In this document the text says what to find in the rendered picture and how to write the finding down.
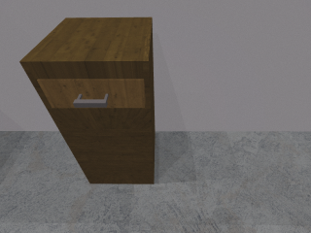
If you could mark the cabinet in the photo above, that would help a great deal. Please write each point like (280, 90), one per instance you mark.
(111, 145)

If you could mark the handle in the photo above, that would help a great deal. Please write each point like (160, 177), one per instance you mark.
(91, 103)

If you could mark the drawer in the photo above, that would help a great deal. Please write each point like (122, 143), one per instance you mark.
(123, 93)

